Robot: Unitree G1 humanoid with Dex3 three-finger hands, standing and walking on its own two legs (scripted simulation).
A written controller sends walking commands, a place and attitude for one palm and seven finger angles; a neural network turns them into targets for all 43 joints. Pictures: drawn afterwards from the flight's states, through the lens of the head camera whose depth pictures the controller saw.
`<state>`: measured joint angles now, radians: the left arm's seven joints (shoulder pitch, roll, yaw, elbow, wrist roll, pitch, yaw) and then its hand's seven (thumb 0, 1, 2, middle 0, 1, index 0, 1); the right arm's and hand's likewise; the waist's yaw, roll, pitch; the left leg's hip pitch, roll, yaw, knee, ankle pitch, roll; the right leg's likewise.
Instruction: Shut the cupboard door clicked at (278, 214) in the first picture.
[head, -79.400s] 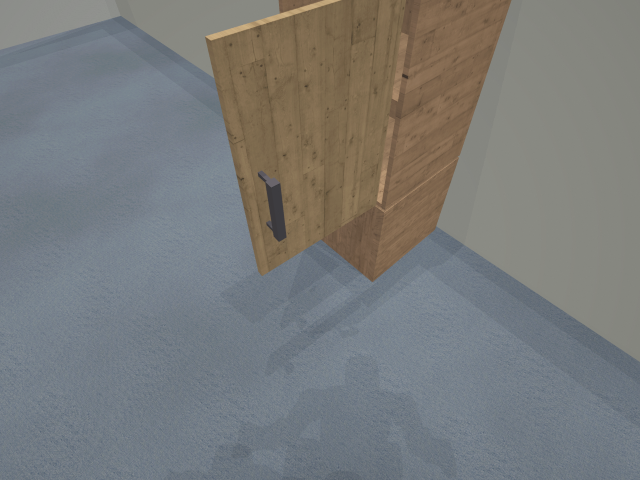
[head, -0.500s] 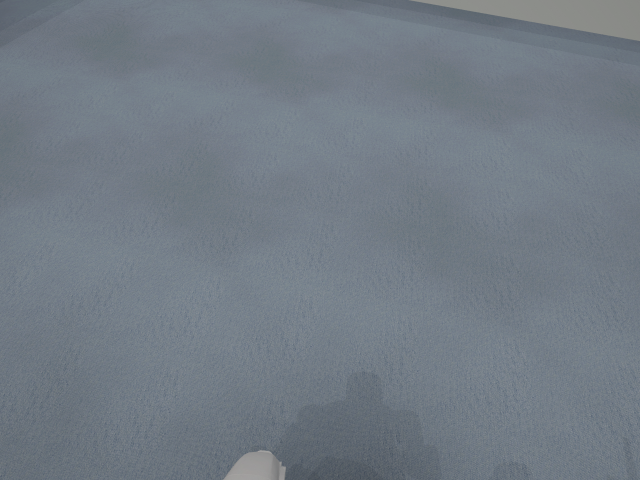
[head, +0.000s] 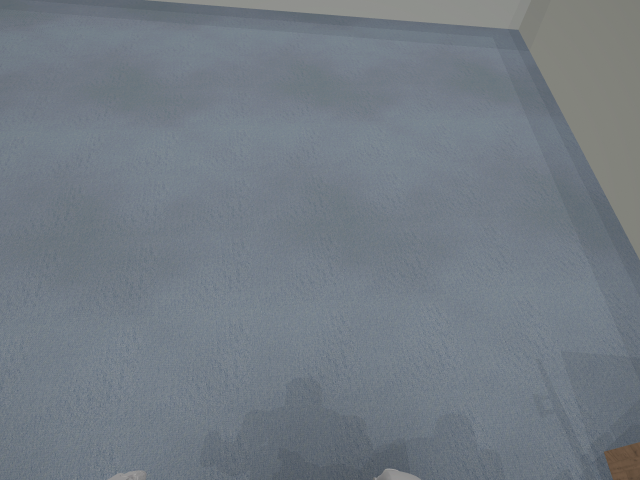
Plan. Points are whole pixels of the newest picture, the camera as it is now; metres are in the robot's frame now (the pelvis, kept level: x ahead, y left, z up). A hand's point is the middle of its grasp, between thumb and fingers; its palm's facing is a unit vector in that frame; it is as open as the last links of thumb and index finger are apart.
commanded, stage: turn to face it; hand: left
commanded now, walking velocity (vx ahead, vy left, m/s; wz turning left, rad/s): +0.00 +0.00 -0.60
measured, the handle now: out of the picture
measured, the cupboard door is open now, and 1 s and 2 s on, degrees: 11 11 11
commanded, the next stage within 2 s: none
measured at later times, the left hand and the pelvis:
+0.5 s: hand (209, 466) +0.15 +0.17 -0.18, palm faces -0.23 -0.96 -0.18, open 7.4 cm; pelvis +0.03 +0.00 -0.01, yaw -16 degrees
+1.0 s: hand (283, 413) +0.23 +0.07 -0.15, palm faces -0.53 -0.80 -0.29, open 7.4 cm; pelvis +0.02 -0.04 -0.01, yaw -34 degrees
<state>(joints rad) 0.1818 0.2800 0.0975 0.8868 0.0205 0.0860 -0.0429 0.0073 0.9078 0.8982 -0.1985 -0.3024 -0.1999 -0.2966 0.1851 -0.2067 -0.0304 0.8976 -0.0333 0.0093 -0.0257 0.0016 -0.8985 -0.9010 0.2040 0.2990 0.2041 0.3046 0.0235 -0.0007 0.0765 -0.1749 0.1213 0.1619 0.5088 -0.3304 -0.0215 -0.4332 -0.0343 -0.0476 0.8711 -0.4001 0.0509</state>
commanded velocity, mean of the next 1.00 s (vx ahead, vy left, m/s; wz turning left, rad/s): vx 0.00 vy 0.00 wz -0.60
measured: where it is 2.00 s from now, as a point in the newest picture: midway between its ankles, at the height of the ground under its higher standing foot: outside the picture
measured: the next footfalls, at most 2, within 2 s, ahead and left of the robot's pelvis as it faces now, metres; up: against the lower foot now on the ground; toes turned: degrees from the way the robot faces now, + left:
right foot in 0.08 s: +0.04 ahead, -0.14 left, +0.00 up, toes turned -8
left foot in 0.48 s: +0.11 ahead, +0.10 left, +0.00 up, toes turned -13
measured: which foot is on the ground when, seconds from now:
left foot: down 0.00-0.08, up 0.10-0.46, down 0.48-0.88, up 0.90-1.00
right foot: up 0.00-0.06, down 0.08-0.48, up 0.50-0.86, down 0.88-1.00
